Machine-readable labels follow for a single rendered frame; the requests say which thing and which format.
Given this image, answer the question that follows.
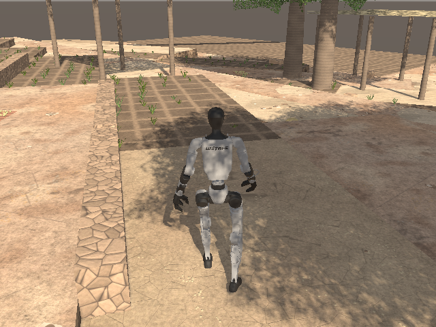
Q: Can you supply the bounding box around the left robot forearm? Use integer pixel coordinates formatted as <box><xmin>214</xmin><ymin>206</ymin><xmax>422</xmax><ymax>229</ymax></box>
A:
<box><xmin>175</xmin><ymin>165</ymin><xmax>190</xmax><ymax>196</ymax></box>

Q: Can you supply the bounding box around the right robot hand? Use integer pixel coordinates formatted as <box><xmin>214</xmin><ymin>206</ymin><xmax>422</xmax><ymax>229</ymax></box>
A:
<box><xmin>241</xmin><ymin>180</ymin><xmax>257</xmax><ymax>192</ymax></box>

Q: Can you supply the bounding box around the left robot hand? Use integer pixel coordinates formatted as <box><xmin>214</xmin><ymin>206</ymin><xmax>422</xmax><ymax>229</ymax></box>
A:
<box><xmin>173</xmin><ymin>194</ymin><xmax>189</xmax><ymax>212</ymax></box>

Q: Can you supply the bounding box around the robot left upper arm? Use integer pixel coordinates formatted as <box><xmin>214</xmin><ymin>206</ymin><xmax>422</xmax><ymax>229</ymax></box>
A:
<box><xmin>184</xmin><ymin>138</ymin><xmax>202</xmax><ymax>176</ymax></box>

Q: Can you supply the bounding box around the robot right upper arm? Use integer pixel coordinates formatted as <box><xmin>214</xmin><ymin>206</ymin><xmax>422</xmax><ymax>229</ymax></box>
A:
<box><xmin>231</xmin><ymin>136</ymin><xmax>251</xmax><ymax>173</ymax></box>

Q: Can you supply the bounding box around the right robot foot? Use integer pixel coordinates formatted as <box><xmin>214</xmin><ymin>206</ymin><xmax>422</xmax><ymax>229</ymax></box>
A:
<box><xmin>229</xmin><ymin>277</ymin><xmax>242</xmax><ymax>292</ymax></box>

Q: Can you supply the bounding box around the robot right shin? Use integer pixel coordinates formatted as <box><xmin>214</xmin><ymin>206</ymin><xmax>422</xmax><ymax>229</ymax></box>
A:
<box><xmin>230</xmin><ymin>233</ymin><xmax>243</xmax><ymax>283</ymax></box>

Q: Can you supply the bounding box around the right robot forearm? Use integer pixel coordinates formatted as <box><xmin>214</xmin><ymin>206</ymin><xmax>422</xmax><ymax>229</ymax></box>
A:
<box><xmin>244</xmin><ymin>163</ymin><xmax>255</xmax><ymax>183</ymax></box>

